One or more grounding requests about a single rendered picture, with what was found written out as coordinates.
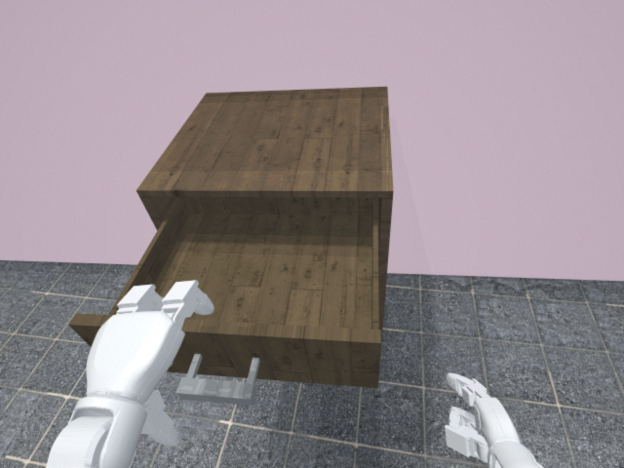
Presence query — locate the handle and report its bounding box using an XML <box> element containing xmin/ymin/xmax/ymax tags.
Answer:
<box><xmin>176</xmin><ymin>354</ymin><xmax>260</xmax><ymax>406</ymax></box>

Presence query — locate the left robot hand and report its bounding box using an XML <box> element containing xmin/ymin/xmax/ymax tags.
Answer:
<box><xmin>86</xmin><ymin>280</ymin><xmax>215</xmax><ymax>446</ymax></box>

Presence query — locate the left robot forearm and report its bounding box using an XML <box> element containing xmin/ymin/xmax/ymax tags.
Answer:
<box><xmin>46</xmin><ymin>394</ymin><xmax>147</xmax><ymax>468</ymax></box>

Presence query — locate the right robot forearm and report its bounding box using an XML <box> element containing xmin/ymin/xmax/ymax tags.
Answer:
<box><xmin>487</xmin><ymin>441</ymin><xmax>544</xmax><ymax>468</ymax></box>

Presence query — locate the drawer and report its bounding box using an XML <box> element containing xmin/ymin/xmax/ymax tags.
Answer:
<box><xmin>68</xmin><ymin>197</ymin><xmax>381</xmax><ymax>388</ymax></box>

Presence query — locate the right robot hand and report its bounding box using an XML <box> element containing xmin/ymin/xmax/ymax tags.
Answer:
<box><xmin>445</xmin><ymin>372</ymin><xmax>521</xmax><ymax>468</ymax></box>

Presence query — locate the cabinet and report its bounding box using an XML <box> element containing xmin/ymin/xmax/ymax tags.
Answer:
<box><xmin>136</xmin><ymin>87</ymin><xmax>393</xmax><ymax>380</ymax></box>

